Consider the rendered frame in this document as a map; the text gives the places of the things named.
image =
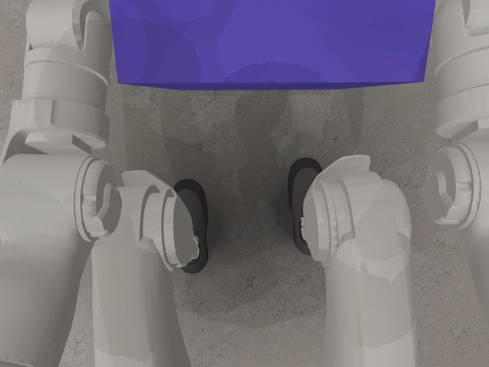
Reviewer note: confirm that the robot right shin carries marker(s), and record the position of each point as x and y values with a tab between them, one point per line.
361	163

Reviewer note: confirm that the left robot forearm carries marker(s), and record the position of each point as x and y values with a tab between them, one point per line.
66	73

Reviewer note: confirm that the right robot forearm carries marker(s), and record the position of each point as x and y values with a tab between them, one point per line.
460	46

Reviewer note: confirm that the carton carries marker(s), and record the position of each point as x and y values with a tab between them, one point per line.
270	44

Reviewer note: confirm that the left robot upper arm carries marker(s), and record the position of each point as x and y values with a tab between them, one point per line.
53	208

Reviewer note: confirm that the robot left thigh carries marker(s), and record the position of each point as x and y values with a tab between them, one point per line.
135	323

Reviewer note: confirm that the right robot upper arm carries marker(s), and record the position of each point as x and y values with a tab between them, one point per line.
456	193

